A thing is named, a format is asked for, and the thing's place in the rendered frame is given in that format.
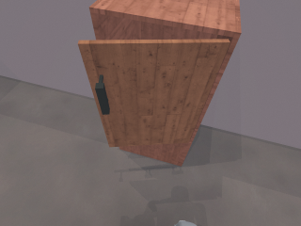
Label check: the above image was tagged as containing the cupboard door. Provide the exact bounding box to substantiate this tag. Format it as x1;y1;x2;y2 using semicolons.
77;39;230;148

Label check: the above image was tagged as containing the handle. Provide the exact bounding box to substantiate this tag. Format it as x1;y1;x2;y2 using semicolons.
95;74;110;115

